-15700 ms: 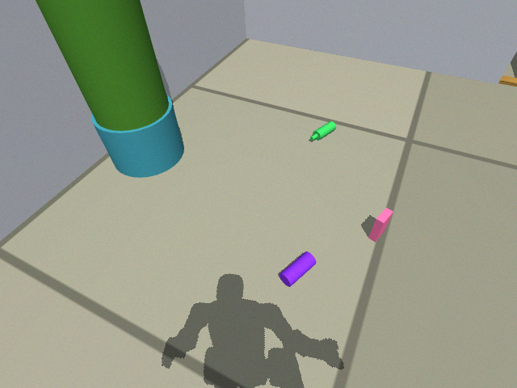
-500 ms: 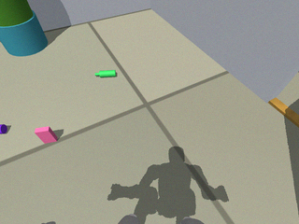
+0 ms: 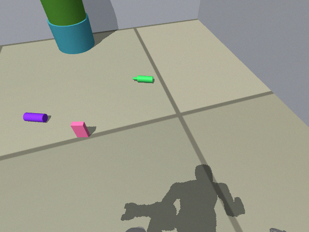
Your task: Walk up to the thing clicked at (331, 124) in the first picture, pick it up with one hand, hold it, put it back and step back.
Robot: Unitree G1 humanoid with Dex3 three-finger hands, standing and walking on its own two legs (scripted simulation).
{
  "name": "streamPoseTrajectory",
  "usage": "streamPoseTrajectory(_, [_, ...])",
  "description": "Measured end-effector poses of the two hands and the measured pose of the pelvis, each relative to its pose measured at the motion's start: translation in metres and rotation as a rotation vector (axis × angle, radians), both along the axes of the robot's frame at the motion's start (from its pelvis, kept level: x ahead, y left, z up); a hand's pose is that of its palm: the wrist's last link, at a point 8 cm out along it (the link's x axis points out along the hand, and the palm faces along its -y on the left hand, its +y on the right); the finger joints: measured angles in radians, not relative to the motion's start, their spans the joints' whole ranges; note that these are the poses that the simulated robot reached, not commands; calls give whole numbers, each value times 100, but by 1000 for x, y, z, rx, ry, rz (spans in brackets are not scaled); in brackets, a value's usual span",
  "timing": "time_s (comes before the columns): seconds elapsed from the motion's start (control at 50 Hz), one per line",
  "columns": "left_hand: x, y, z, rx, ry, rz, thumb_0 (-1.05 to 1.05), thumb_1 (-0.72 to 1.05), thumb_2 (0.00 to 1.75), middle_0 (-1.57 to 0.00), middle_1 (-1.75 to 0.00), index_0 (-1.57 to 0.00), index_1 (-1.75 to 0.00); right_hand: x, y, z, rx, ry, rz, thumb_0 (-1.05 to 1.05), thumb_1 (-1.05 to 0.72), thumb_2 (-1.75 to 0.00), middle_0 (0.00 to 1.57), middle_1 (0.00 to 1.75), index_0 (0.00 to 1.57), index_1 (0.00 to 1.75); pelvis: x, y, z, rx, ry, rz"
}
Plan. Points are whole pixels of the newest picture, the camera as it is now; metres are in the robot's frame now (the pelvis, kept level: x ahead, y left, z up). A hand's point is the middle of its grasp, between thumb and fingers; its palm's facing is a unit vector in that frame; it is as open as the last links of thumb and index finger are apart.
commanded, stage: walk up
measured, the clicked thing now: (143, 78) +1.52 +0.23 -0.71
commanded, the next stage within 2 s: stand in 1.34 s
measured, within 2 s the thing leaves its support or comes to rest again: neither
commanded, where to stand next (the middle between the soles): +0.09 -0.02 m, yaw +2 degrees
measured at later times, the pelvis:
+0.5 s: pelvis +0.01 -0.02 +0.02, yaw +5 degrees
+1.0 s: pelvis +0.02 -0.02 +0.03, yaw +7 degrees
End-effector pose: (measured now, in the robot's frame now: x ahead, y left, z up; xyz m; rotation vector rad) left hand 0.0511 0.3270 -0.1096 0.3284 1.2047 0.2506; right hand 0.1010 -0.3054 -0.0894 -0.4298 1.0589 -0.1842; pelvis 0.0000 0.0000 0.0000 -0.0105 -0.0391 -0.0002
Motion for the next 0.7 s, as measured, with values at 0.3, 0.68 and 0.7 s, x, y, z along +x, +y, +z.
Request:
streamPoseTrajectory(0.3, [-1,-29,7,-52,-9,36,0,90,90,-21,-30,-21,-30,4,-3,-1,40,105,18,1,-90,-90,21,30,21,30,7,-11,15,-10,6,64])
streamPoseTrajectory(0.68, [29,-29,15,-41,-51,81,0,91,90,-21,-30,-21,-30,45,-8,9,22,89,49,0,-91,-90,21,30,21,30,17,-19,22,-14,9,108])
streamPoseTrajectory(0.7, [28,-29,15,-41,-49,85,0,91,90,-21,-30,-21,-30,45,-8,9,21,90,50,0,-91,-90,21,30,20,30,17,-19,22,-13,8,109])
